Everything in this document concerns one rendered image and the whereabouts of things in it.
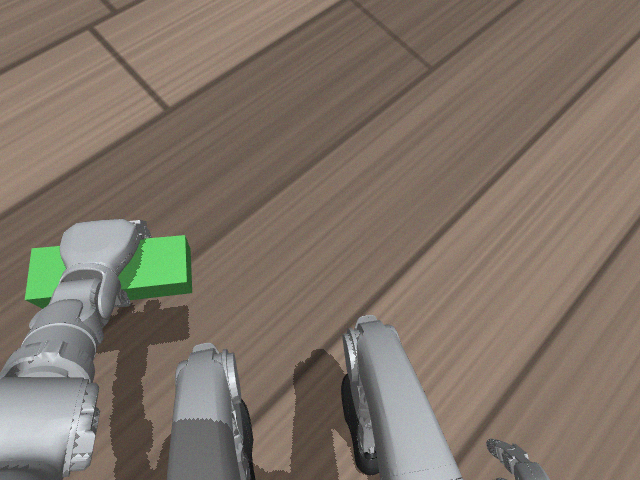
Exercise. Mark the left robot hand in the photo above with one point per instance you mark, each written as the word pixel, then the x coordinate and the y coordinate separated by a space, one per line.
pixel 110 243

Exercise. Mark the right robot hand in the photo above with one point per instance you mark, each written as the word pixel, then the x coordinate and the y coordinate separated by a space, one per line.
pixel 516 461

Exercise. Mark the carton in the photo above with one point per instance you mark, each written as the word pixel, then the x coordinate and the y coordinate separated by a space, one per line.
pixel 160 267

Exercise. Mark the right robot foot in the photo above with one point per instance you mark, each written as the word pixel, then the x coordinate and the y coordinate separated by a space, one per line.
pixel 367 463

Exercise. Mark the left robot foot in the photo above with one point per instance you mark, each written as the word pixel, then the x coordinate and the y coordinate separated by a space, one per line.
pixel 247 440

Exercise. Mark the left robot arm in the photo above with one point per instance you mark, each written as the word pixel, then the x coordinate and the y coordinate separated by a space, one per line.
pixel 48 413

